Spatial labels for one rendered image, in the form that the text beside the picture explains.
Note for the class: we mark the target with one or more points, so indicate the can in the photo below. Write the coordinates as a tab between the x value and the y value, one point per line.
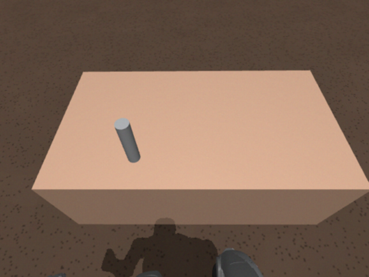
127	139

